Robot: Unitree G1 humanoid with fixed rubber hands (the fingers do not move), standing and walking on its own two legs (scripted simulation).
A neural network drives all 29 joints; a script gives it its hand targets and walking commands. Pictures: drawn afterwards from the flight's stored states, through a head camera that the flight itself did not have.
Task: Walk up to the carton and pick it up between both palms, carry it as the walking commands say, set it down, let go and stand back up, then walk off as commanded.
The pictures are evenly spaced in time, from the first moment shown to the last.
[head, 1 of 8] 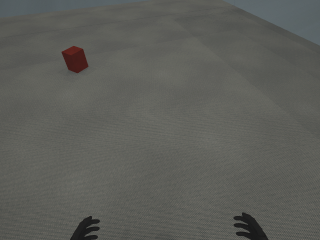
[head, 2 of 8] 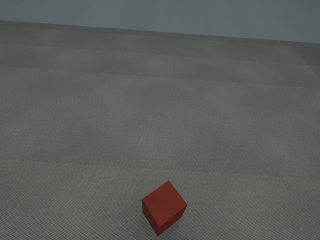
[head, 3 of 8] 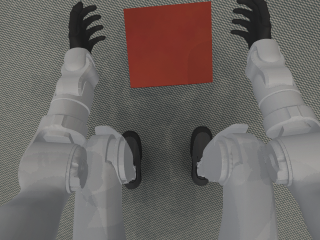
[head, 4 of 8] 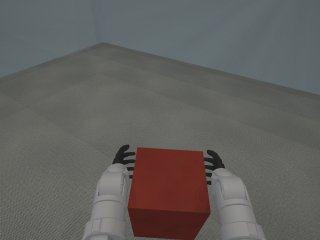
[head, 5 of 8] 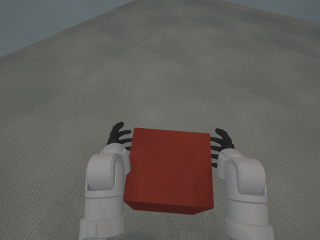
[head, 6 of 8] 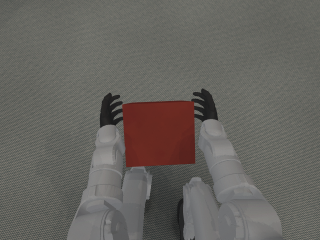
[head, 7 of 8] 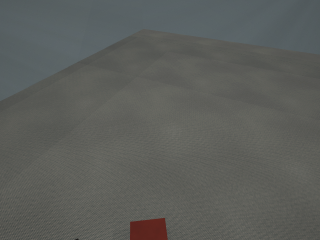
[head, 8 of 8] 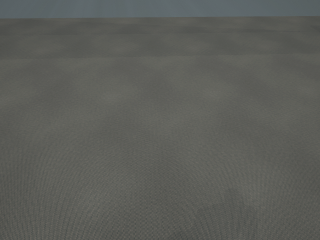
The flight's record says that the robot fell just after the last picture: no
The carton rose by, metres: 0.66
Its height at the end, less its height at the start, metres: +0.00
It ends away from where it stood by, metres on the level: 1.74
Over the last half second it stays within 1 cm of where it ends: yes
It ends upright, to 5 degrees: yes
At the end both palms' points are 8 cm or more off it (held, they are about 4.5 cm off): yes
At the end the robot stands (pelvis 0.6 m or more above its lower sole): yes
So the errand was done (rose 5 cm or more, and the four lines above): yes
